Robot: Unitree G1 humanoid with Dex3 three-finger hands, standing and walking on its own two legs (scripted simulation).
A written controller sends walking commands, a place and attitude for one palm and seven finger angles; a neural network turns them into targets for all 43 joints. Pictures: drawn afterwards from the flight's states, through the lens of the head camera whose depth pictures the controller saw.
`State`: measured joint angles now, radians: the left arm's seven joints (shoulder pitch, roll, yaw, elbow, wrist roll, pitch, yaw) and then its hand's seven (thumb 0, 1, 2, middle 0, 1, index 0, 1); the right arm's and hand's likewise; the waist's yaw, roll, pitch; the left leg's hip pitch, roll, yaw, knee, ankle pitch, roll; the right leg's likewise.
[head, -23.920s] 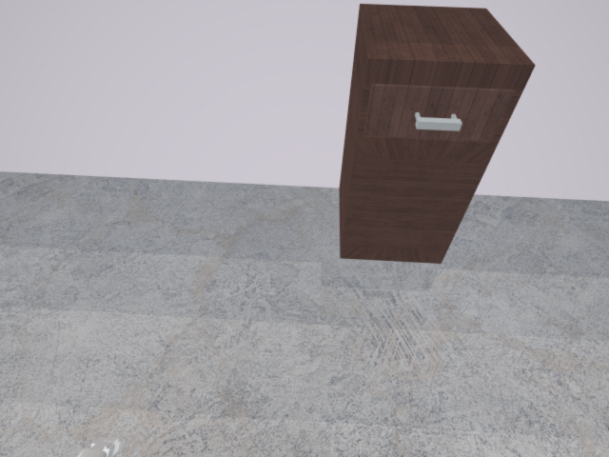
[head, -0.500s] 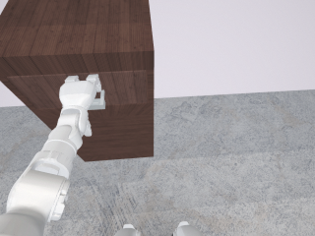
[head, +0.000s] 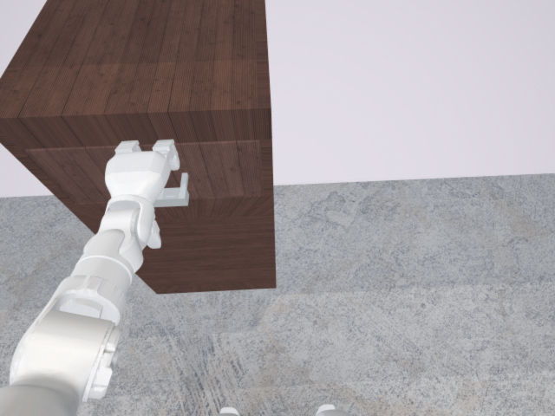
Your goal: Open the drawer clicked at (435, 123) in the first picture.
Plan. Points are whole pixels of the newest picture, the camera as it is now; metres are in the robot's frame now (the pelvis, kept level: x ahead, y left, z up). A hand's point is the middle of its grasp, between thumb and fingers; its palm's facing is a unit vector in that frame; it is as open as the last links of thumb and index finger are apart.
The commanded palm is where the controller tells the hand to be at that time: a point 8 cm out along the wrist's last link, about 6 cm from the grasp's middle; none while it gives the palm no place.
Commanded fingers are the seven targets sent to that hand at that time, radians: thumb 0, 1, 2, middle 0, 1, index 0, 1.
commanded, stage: re-aim the fingers above the handle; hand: left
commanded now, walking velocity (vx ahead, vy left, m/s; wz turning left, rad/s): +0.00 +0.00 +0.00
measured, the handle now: (155, 188) +0.50 +0.21 -0.04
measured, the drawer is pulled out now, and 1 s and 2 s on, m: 0.00 0.00 0.00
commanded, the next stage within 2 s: lower the fingers behind the handle in 1.74 s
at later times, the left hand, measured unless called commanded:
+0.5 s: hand (147, 191) +0.46 +0.20 +0.01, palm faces -0.05 -0.03 -1.00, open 13.6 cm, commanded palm +0.45 +0.21 +0.08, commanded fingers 0.00 -0.50 0.30 -0.30 -1.20 -0.30 -1.20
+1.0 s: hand (146, 191) +0.46 +0.20 +0.01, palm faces -0.03 -0.02 -1.00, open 13.6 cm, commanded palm +0.45 +0.22 +0.08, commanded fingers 0.00 -0.50 0.30 -0.30 -1.20 -0.30 -1.20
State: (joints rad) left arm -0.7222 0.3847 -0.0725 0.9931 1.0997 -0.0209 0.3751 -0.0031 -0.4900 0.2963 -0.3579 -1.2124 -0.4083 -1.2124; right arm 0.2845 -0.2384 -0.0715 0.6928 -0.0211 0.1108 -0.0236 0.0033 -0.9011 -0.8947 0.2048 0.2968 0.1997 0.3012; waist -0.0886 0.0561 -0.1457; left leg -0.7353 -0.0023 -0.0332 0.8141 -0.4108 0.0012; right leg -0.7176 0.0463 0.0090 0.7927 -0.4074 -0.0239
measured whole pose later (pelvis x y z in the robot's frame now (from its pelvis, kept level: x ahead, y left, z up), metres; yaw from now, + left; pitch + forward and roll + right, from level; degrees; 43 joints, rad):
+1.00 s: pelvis -0.03 +0.02 +0.00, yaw -1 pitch +19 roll -1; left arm -0.84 0.43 -0.06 1.11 1.12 -0.04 0.39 0.00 -0.49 0.30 -0.39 -1.22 -0.37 -1.21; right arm 0.33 -0.25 -0.04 0.70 -0.01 0.09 -0.04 0.00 -0.90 -0.89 0.21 0.30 0.20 0.30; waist -0.13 0.05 -0.13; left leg -0.80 -0.01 -0.01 0.84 -0.38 0.02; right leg -0.78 0.04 0.03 0.80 -0.36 0.00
